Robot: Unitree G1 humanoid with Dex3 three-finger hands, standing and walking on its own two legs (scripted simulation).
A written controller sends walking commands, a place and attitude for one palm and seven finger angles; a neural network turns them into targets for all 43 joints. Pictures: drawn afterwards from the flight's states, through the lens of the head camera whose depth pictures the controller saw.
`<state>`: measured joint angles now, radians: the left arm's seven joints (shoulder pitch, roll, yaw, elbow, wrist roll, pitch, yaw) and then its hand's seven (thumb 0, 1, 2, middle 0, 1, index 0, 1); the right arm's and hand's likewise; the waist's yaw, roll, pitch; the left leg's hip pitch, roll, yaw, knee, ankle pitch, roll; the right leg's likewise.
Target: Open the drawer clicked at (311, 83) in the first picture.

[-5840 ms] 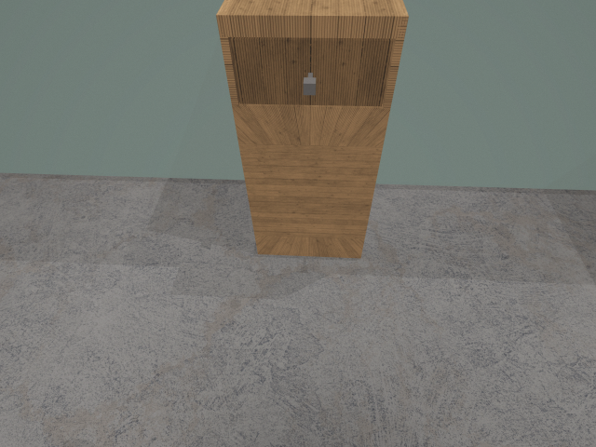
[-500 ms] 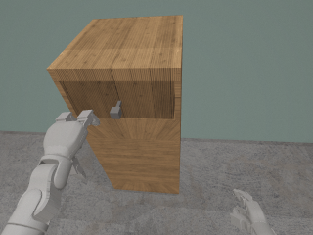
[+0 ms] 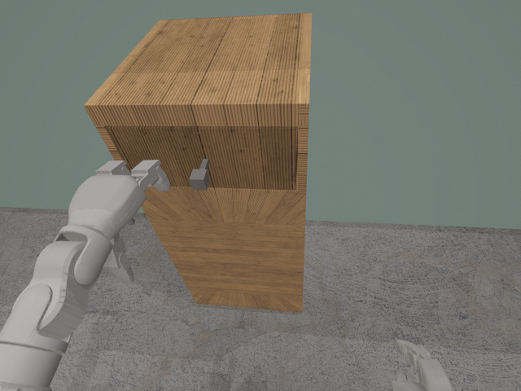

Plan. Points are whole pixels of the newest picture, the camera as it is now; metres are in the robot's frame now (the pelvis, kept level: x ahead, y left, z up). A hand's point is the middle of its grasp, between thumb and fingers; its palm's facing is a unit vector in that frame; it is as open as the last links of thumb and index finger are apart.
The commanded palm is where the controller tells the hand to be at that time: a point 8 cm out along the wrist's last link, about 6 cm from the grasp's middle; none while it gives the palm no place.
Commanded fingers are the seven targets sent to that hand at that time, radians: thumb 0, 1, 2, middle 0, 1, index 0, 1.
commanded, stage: raise the hand with hooked fingers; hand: left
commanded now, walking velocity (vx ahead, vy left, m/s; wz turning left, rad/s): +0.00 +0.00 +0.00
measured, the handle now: (201, 173) +0.51 +0.20 +0.03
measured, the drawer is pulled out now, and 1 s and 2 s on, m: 0.00 0.00 0.00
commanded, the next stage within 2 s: move the hooked fingers above the handle in 0.10 s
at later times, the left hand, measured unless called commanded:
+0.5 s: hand (140, 211) +0.33 +0.23 +0.12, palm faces +0.04 -0.08 -1.00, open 13.8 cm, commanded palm +0.31 +0.23 +0.18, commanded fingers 0.00 -0.50 0.30 -0.30 -1.20 -0.30 -1.20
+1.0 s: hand (166, 187) +0.39 +0.21 +0.10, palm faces +0.01 -0.07 -1.00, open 13.8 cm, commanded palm +0.37 +0.22 +0.17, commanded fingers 0.00 -0.50 0.30 -0.30 -1.20 -0.30 -1.20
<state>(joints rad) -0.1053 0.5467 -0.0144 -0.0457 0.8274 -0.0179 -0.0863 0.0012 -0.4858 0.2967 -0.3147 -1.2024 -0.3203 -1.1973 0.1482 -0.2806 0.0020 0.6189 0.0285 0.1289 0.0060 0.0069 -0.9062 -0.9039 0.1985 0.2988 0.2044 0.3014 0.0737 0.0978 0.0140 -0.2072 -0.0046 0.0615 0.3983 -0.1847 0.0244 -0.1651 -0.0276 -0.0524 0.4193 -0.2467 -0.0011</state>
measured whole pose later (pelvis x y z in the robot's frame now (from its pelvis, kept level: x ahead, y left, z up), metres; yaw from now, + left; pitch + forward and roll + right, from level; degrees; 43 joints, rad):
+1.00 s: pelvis +0.01 -0.01 -0.01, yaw +0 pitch +4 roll +1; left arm -0.41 0.51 -0.08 0.34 0.90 0.00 0.00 0.00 -0.49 0.30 -0.31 -1.20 -0.32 -1.20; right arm 0.21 -0.28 -0.02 0.65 0.05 0.15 -0.02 0.01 -0.91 -0.90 0.20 0.30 0.20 0.30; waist 0.03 0.07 -0.03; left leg -0.32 0.01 0.06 0.47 -0.23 0.01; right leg -0.28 -0.02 -0.05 0.50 -0.30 -0.01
